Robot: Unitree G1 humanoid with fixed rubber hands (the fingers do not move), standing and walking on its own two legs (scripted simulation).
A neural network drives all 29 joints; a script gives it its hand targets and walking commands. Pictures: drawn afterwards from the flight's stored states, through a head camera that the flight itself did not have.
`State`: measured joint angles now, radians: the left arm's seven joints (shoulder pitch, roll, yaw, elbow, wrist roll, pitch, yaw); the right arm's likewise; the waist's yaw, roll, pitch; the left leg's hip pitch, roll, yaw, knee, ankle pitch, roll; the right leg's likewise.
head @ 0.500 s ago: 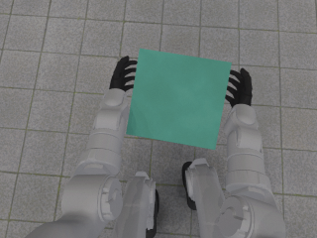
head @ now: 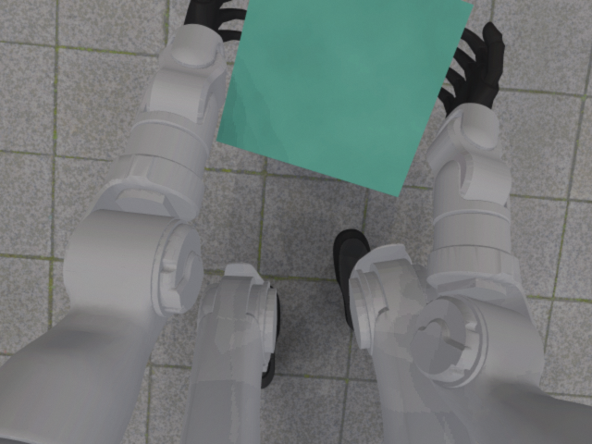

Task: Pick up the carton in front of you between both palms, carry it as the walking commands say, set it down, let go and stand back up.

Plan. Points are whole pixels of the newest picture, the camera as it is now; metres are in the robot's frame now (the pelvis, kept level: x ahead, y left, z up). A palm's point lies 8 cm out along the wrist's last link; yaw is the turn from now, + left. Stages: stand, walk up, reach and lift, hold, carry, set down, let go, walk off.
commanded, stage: set down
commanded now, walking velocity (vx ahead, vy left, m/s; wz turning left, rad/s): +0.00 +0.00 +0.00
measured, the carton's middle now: (328, 86) +0.53 -0.07 -0.24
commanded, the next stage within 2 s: none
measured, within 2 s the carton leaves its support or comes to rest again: rests again in 1.26 s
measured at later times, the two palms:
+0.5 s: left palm (229, 43) +0.58 +0.05 -0.20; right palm (476, 87) +0.49 -0.24 -0.17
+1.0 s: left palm (224, 42) +0.59 +0.06 -0.21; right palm (472, 67) +0.52 -0.24 -0.18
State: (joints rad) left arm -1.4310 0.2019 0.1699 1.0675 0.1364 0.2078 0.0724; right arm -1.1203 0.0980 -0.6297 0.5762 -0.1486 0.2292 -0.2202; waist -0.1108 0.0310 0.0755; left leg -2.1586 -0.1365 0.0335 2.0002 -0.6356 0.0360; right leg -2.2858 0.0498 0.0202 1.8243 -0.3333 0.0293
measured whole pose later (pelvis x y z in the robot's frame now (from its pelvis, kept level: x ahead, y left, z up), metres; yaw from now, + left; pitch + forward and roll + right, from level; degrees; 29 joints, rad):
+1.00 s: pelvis +0.02 +0.01 -0.05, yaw -3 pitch +45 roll -5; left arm -1.54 0.21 0.15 1.14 0.24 0.20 -0.02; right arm -1.32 -0.10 -0.80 0.90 -0.17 0.15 -0.04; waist -0.15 -0.07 0.16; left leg -2.25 -0.14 0.02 2.22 -0.74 0.07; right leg -2.38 0.04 -0.02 2.01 -0.42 0.05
